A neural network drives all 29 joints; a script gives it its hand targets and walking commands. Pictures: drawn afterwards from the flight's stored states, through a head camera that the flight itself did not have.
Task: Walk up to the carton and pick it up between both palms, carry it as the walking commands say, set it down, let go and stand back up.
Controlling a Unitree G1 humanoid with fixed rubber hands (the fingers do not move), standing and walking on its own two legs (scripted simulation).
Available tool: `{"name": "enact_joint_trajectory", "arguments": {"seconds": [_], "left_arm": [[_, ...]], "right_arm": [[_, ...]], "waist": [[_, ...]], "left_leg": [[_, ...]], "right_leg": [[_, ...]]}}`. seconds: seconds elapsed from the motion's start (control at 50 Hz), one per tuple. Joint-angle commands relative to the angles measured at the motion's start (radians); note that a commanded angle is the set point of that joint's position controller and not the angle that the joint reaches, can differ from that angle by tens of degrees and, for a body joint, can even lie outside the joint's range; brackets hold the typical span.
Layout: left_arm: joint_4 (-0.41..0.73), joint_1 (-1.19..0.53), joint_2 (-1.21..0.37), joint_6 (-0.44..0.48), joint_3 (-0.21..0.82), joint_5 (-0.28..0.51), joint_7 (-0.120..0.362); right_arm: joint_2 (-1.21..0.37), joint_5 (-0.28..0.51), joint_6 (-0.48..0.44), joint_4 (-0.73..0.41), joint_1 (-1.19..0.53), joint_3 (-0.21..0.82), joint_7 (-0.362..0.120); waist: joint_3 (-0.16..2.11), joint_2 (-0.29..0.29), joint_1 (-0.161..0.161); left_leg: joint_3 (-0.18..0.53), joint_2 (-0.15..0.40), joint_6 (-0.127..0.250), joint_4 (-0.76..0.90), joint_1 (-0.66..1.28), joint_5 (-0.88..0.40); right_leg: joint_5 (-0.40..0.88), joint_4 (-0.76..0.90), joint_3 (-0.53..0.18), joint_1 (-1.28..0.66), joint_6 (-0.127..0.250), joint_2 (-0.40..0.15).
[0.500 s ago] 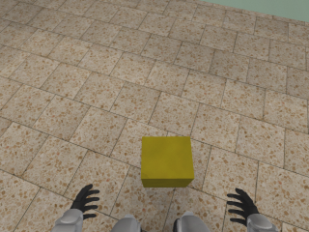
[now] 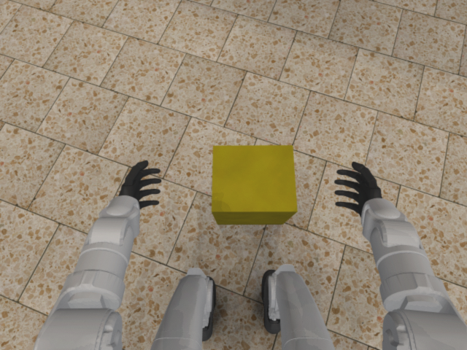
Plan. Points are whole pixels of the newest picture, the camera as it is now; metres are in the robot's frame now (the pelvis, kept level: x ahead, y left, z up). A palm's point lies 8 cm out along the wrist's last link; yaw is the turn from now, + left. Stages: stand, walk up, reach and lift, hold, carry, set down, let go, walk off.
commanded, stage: reach and lift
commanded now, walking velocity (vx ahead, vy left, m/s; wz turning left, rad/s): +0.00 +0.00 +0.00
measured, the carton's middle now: (251, 189) +0.49 -0.05 -0.55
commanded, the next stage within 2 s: none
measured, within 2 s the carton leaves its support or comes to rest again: neither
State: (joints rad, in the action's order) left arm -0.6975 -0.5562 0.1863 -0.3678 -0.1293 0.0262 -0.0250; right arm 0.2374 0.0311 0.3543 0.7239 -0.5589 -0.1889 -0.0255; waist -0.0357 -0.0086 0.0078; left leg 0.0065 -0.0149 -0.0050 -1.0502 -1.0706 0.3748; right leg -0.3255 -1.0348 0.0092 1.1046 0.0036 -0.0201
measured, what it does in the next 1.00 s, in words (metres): lowers itself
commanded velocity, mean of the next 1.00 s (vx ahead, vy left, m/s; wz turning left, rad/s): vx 0.00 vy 0.00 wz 0.00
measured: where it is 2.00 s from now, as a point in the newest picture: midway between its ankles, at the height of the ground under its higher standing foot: (238, 316)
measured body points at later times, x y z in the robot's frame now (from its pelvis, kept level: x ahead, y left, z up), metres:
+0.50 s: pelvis +0.00 -0.01 -0.03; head +0.29 -0.02 +0.31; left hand +0.51 +0.18 -0.14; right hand +0.50 -0.25 -0.13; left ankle +0.06 +0.12 -0.65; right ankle +0.08 -0.12 -0.65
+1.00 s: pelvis +0.00 +0.00 -0.11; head +0.32 -0.01 +0.20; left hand +0.52 +0.18 -0.24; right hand +0.52 -0.25 -0.24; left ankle +0.06 +0.12 -0.65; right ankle +0.08 -0.12 -0.65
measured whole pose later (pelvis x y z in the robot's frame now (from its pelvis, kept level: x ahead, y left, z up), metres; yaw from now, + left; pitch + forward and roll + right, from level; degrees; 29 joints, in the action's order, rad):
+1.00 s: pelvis +0.00 +0.00 -0.11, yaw +1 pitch +51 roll +1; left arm -0.86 -1.10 0.24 -0.14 -0.30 0.01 -0.05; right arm 0.34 0.01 0.11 0.95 -1.14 -0.35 -0.06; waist 0.11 -0.01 0.02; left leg 0.02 -0.03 -0.02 -1.42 -1.85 0.45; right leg -0.40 -1.40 -0.02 1.89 0.00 0.01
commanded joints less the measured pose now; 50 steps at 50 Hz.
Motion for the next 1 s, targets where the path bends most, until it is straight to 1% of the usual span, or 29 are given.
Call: {"name": "enact_joint_trajectory", "arguments": {"seconds": [0.0,0.12,0.24,0.38,0.42,0.46,0.52,0.58,0.66,0.72,0.78,0.84,0.9,0.98], "left_arm": [[0.054,-0.212,0.079,0.048,-0.043,0.0,-0.011],[0.019,-0.372,0.112,0.121,-0.081,0.002,-0.026],[-0.029,-0.511,0.13,0.185,-0.092,0.007,-0.032],[-0.088,-0.645,0.17,0.236,-0.141,0.001,-0.023],[-0.097,-0.672,0.174,0.243,-0.155,-0.003,-0.018],[-0.095,-0.693,0.172,0.25,-0.166,-0.007,-0.013],[-0.077,-0.683,0.167,0.259,-0.184,-0.014,-0.005],[-0.06,-0.658,0.163,0.266,-0.202,-0.027,0.002],[-0.038,-0.635,0.149,0.272,-0.217,-0.04,0.009],[-0.06,-0.65,0.132,0.272,-0.221,-0.046,0.012],[-0.086,-0.676,0.118,0.269,-0.21,-0.049,0.009],[-0.087,-0.708,0.129,0.261,-0.198,-0.045,-0.003],[-0.081,-0.73,0.153,0.251,-0.19,-0.033,-0.021],[-0.044,-0.763,0.181,0.24,-0.164,-0.004,-0.043]], "right_arm": [[0.114,-0.001,-0.048,-0.046,-0.231,-0.039,0.005],[0.158,0.008,-0.116,0.018,-0.4,-0.061,0.012],[0.195,0.01,-0.187,0.075,-0.536,-0.086,0.003],[0.214,0.013,-0.235,0.109,-0.667,-0.1,-0.014],[0.216,0.01,-0.239,0.116,-0.701,-0.104,-0.019],[0.219,0.002,-0.244,0.116,-0.734,-0.112,-0.023],[0.221,-0.024,-0.253,0.102,-0.72,-0.134,-0.027],[0.215,-0.043,-0.26,0.086,-0.691,-0.152,-0.033],[0.202,-0.054,-0.27,0.063,-0.668,-0.17,-0.046],[0.184,-0.055,-0.275,0.09,-0.684,-0.183,-0.054],[0.185,-0.05,-0.275,0.129,-0.713,-0.188,-0.057],[0.204,-0.042,-0.271,0.143,-0.746,-0.191,-0.051],[0.225,-0.028,-0.264,0.147,-0.767,-0.182,-0.039],[0.263,-0.007,-0.254,0.115,-0.797,-0.163,-0.023]], "waist": [[0.615,0.032,0.003],[0.755,0.032,0.013],[0.889,0.017,0.026],[0.997,0.028,0.011],[1.041,0.026,0.007],[1.09,0.026,0.01],[1.152,0.031,0.023],[1.166,0.031,0.029],[1.127,0.025,0.029],[1.039,0.025,0.027],[0.999,0.019,0.027],[1.039,0.016,0.027],[1.096,0.014,0.021],[1.189,0.01,0.026]], "left_leg": [[-0.016,-0.033,-0.01,0.132,0.158,-0.064],[-0.023,-0.046,-0.026,0.107,0.103,-0.104],[-0.019,-0.05,-0.04,0.081,0.064,-0.178],[-0.026,-0.051,-0.03,0.045,-0.046,-0.257],[-0.028,-0.051,-0.029,0.042,-0.059,-0.282],[-0.03,-0.052,-0.03,0.041,-0.066,-0.311],[-0.029,-0.056,-0.029,0.034,-0.076,-0.375],[-0.029,-0.056,-0.028,0.031,-0.097,-0.415],[-0.027,-0.053,-0.031,0.02,-0.139,-0.419],[-0.028,-0.05,-0.035,-0.016,-0.228,-0.358],[-0.031,-0.048,-0.041,-0.081,-0.293,-0.285],[-0.038,-0.053,-0.048,-0.168,-0.321,-0.246],[-0.051,-0.06,-0.052,-0.25,-0.342,-0.231],[-0.061,-0.065,-0.055,-0.351,-0.353,-0.228]], "right_leg": [[0.086,0.108,0.0,-0.331,-0.012,0.03],[0.138,0.081,-0.003,-0.304,-0.022,0.042],[0.245,0.046,-0.001,-0.258,-0.021,0.051],[0.361,0.006,-0.023,-0.251,-0.021,0.05],[0.4,0.001,-0.027,-0.264,-0.022,0.05],[0.444,-0.001,-0.029,-0.281,-0.023,0.052],[0.528,-0.011,-0.028,-0.313,-0.024,0.052],[0.568,-0.016,-0.028,-0.306,-0.025,0.051],[0.548,-0.023,-0.027,-0.236,-0.024,0.05],[0.464,-0.055,-0.025,-0.106,-0.025,0.049],[0.38,-0.117,-0.016,0.01,-0.024,0.05],[0.333,-0.199,-0.002,0.077,-0.027,0.056],[0.312,-0.275,0.007,0.103,-0.032,0.061],[0.306,-0.37,0.017,0.12,-0.031,0.065]]}}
